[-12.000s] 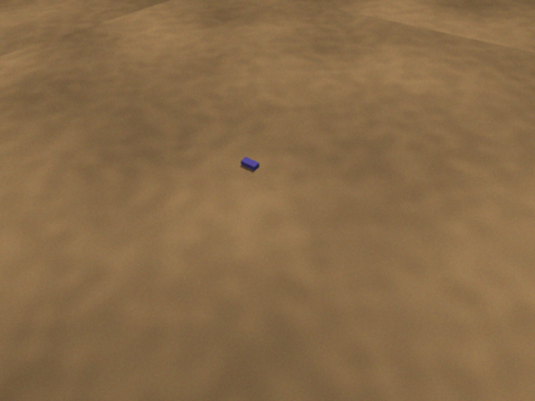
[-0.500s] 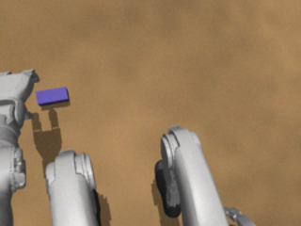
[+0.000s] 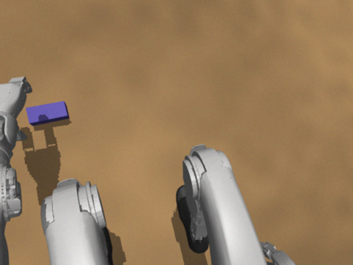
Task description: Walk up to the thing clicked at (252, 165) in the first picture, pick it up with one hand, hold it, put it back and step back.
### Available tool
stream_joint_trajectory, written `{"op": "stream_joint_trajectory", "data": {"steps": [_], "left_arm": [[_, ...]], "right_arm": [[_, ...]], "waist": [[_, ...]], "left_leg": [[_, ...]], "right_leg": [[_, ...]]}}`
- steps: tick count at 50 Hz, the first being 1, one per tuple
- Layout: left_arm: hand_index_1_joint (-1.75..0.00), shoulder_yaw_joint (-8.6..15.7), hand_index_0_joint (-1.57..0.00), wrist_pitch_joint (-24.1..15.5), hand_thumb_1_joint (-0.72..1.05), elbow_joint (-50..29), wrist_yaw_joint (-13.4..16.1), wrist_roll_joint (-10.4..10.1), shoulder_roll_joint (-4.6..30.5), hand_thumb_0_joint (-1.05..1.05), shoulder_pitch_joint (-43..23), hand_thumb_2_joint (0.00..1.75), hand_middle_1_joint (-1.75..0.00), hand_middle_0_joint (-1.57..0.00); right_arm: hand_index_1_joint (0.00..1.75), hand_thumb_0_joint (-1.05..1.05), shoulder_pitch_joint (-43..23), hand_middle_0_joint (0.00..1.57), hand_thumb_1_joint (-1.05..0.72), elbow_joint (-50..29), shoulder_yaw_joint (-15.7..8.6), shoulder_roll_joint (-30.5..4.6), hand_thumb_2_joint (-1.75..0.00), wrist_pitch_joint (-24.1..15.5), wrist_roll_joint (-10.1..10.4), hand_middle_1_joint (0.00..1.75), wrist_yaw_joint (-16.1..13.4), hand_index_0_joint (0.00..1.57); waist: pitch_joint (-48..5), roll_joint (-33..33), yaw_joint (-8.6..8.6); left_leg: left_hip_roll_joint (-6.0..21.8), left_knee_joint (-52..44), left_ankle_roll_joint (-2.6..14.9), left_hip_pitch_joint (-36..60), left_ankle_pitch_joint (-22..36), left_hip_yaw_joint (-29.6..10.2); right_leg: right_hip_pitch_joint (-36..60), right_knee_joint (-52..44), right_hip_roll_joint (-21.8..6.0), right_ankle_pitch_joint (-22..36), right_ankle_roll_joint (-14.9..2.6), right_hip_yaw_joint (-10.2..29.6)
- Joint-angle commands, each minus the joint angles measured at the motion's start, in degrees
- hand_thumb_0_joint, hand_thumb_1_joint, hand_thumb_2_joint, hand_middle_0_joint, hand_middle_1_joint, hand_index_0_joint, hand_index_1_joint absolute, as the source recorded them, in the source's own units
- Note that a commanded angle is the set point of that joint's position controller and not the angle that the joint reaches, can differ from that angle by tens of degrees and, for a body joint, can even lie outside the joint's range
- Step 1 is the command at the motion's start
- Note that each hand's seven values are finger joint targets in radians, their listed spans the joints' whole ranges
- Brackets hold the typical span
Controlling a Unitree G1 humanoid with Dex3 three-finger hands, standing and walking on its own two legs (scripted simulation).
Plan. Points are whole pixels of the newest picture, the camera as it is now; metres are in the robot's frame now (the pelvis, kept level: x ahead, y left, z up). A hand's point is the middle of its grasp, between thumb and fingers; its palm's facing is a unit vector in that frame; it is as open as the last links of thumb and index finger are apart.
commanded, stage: rise first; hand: left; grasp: from above
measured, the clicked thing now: (48, 113) +0.52 +0.23 -0.31
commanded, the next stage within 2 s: approach in 1.44 s
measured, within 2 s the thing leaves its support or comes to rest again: neither
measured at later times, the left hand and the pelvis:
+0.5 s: hand (13, 117) +0.48 +0.28 -0.19, palm faces -0.44 -0.08 -0.89, open 11.8 cm; pelvis +0.00 +0.00 -0.01, yaw -1 degrees
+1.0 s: hand (11, 117) +0.48 +0.28 -0.18, palm faces -0.44 -0.08 -0.89, open 11.1 cm; pelvis +0.00 +0.00 -0.01, yaw -1 degrees
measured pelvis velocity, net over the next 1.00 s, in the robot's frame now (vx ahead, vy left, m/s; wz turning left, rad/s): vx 0.00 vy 0.00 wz -0.01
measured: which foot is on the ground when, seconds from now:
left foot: down 0.00-1.00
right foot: down 0.00-1.00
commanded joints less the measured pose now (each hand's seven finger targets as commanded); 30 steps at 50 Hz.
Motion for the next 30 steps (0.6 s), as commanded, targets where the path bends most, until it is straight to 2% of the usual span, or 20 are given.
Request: {"op": "stream_joint_trajectory", "data": {"steps": [1,3,4,7,8,9,11,12,16,18,19,20,22,23,25,27,28,29,30], "left_arm": [[-0.76,0.41,-0.36,0.08,-0.2,-7.73,2.06,-0.43,12.12,0.0,-18.52,0.72,-0.8,-0.32],[-0.76,1.45,-0.35,-0.03,-0.2,-8.16,2.21,-0.44,13.96,0.0,-18.96,0.72,-0.79,-0.32],[-0.77,1.54,-0.35,-0.01,-0.21,-8.36,2.23,-0.59,14.06,0.0,-18.62,0.72,-0.81,-0.31],[-0.76,0.99,-0.35,-0.05,-0.2,-8.13,2.17,-0.28,13.19,0.0,-18.54,0.72,-0.8,-0.32],[-0.76,0.86,-0.36,0.08,-0.2,-8.11,2.27,-0.57,13.12,0.0,-17.81,0.71,-0.8,-0.32],[-0.76,1.74,-0.36,0.19,-0.19,-8.09,2.39,-0.37,14.61,0.0,-18.14,0.71,-0.79,-0.33],[-0.74,1.79,-0.38,0.27,-0.18,-8.53,2.3,-0.26,14.61,0.0,-17.82,0.69,-0.77,-0.35],[-0.74,1.96,-0.38,0.2,-0.18,-8.71,2.42,-0.28,15.07,0.0,-17.42,0.7,-0.77,-0.34],[-0.72,1.24,-0.39,0.28,-0.16,-7.28,2.19,-0.28,13.44,0.0,-16.84,0.68,-0.76,-0.36],[-0.72,1.36,-0.4,0.11,-0.15,-8.25,2.28,-0.17,14.19,0.0,-17.72,0.67,-0.75,-0.37],[-0.71,1.08,-0.41,0.12,-0.14,-8.62,2.19,-0.13,13.41,0.0,-16.68,0.67,-0.74,-0.38],[-0.7,1.96,-0.41,-0.1,-0.14,-10.77,2.37,-0.31,14.92,0.0,-18.33,0.66,-0.74,-0.38],[-0.69,1.16,-0.41,-0.11,-0.14,-11.08,2.32,-0.21,13.21,0.0,-17.95,0.67,-0.71,-0.39],[-0.7,1.01,-0.41,-0.07,-0.14,-10.37,2.34,-0.42,13.03,0.0,-17.38,0.66,-0.73,-0.39],[-0.68,0.66,-0.43,0.05,-0.13,-9.66,2.31,-0.12,12.64,0.0,-17.84,0.65,-0.71,-0.4],[-0.68,1.43,-0.44,-0.01,-0.11,-10.1,2.42,0.26,13.87,0.0,-18.57,0.64,-0.71,-0.41],[-0.67,1.26,-0.44,0.08,-0.11,-11.15,2.45,-0.01,13.29,0.0,-17.74,0.64,-0.7,-0.41],[-0.66,1.28,-0.45,0.22,-0.11,-9.28,2.57,-0.36,12.65,0.0,-17.41,0.64,-0.69,-0.42],[-0.65,0.31,-0.45,0.3,-0.09,-7.94,2.39,-0.48,11.09,0.0,-17.01,0.63,-0.68,-0.42]], "right_arm": [[0.3,0.0,12.95,0.2,-0.9,0.07,-4.5,-15.74,-0.9,-0.48,-0.35,0.3,-0.29,0.2],[0.3,0.0,13.24,0.2,-0.9,-0.14,-4.49,-16.0,-0.9,-0.6,-0.19,0.3,-0.17,0.2],[0.3,0.0,13.1,0.2,-0.9,-0.27,-4.39,-15.95,-0.9,-0.61,-0.27,0.3,-0.16,0.2],[0.3,0.0,13.53,0.2,-0.9,-0.16,-4.39,-15.99,-0.9,-0.78,-0.32,0.3,-0.02,0.2],[0.3,0.0,13.16,0.2,-0.9,-0.22,-4.34,-15.95,-0.9,-0.79,-0.24,0.3,-0.03,0.2],[0.3,0.0,13.31,0.2,-0.9,-0.14,-4.25,-16.12,-0.9,-0.93,-0.35,0.3,0.07,0.2],[0.3,0.0,13.91,0.2,-0.9,-0.29,-4.15,-16.18,-0.9,-0.88,-0.42,0.3,0.24,0.2],[0.3,0.0,13.62,0.2,-0.9,-0.27,-4.16,-16.31,-0.9,-0.73,-0.31,0.3,0.3,0.2],[0.3,0.0,13.49,0.2,-0.9,-0.54,-4.03,-16.36,-0.9,-0.76,-0.44,0.3,0.49,0.2],[0.3,0.0,13.3,0.2,-0.9,-0.53,-4.23,-16.65,-0.9,-0.82,-0.33,0.3,0.5,0.2],[0.3,0.0,13.37,0.2,-0.9,-0.51,-4.23,-16.46,-0.9,-0.93,-0.49,0.3,0.62,0.2],[0.3,0.0,13.67,0.2,-0.9,-0.42,-4.43,-16.77,-0.9,-0.87,-0.25,0.3,0.63,0.2],[0.3,0.0,13.79,0.2,-0.9,-0.35,-4.36,-16.41,-0.9,-0.81,-0.43,0.3,0.88,0.2],[0.3,0.0,13.12,0.2,-0.9,-0.53,-4.64,-16.69,-0.9,-0.77,-0.01,0.3,0.81,0.2],[0.3,0.0,13.13,0.2,-0.9,-0.67,-4.62,-16.43,-0.9,-0.84,-0.04,0.3,0.87,0.2],[0.3,0.0,13.98,0.2,-0.9,-0.22,-4.58,-16.44,-0.9,-0.93,-0.33,0.3,1.08,0.2],[0.3,0.0,13.84,0.2,-0.9,-0.31,-4.7,-16.4,-0.9,-0.83,-0.17,0.3,1.03,0.2],[0.3,0.0,13.69,0.2,-0.9,-0.36,-4.69,-16.48,-0.9,-0.81,0.02,0.3,1.01,0.2],[0.3,0.0,13.03,0.2,-0.9,-0.54,-4.69,-16.48,-0.9,-0.93,0.01,0.3,1.09,0.2]], "waist": [[-37.69,18.84,-2.24],[-37.74,18.95,-2.24],[-37.95,19.5,-1.69],[-37.6,19.48,-2.72],[-38.52,19.38,-1.96],[-38.35,19.72,-2.2],[-38.78,19.37,-2.36],[-39.08,20.94,-1.75],[-37.35,20.38,-2.61],[-37.76,21.99,-2.47],[-38.16,22.0,-2.24],[-38.95,22.42,-1.97],[-39.21,23.47,-2.44],[-39.33,23.15,-1.74],[-38.28,21.82,-2.44],[-37.57,21.09,-2.68],[-39.34,21.28,-1.65],[-38.65,21.59,-1.96],[-37.47,21.62,-2.26]], "left_leg": [[-0.55,-14.84,2.37,29.95,9.73,7.1],[-0.59,-14.62,2.42,29.53,9.9,7.02],[-0.6,-14.96,2.28,29.75,9.87,7.01],[-0.53,-14.24,2.32,29.73,10.42,7.08],[-0.42,-14.22,2.23,30.2,10.81,6.9],[-0.52,-13.72,2.34,30.06,11.3,7.04],[-0.51,-13.57,2.36,29.8,12.26,6.98],[-0.49,-14.16,2.15,30.31,12.66,6.92],[-0.48,-14.01,2.03,30.29,11.71,6.5],[-0.47,-13.97,1.96,31.26,11.49,6.56],[-0.48,-13.98,1.94,31.52,12.03,6.65],[-0.46,-14.48,1.81,31.89,12.09,6.3],[-0.44,-14.54,1.7,32.28,12.34,6.28],[-0.48,-15.1,1.6,32.54,11.92,6.01],[-0.5,-14.5,1.84,31.56,10.81,6.27],[-0.62,-14.0,2.1,30.12,10.98,6.6],[-0.68,-14.7,2.01,31.04,11.16,6.55],[-0.67,-14.99,1.93,30.76,10.92,6.3],[-0.56,-15.6,1.71,31.26,10.59,5.82]], "right_leg": [[18.13,-11.56,1.78,11.14,-5.31,-9.51],[18.41,-11.44,1.57,11.35,-5.17,-9.4],[18.17,-11.25,1.67,11.13,-5.28,-9.44],[18.8,-11.54,1.77,11.82,-5.12,-9.49],[18.72,-11.22,1.94,12.17,-5.26,-9.61],[18.87,-11.12,1.81,12.71,-5.11,-9.45],[19.74,-10.94,1.8,13.6,-5.02,-9.53],[19.58,-10.66,1.81,13.62,-5.16,-9.66],[17.83,-10.44,1.9,12.76,-5.22,-10.03],[17.22,-10.29,1.92,12.61,-5.28,-9.96],[18.07,-10.48,1.99,13.01,-5.23,-9.94],[17.61,-10.11,1.82,12.95,-5.26,-10.13],[17.54,-9.86,1.86,13.1,-5.3,-10.25],[16.74,-9.78,1.8,12.72,-5.44,-10.23],[16.61,-10.33,1.97,12.02,-5.4,-10.05],[17.68,-10.58,1.93,12.45,-5.2,-9.87],[18.11,-10.73,1.98,12.28,-5.32,-9.88],[17.23,-10.39,1.74,12.07,-5.27,-9.97],[15.63,-10.15,1.69,11.73,-5.28,-10.14]]}}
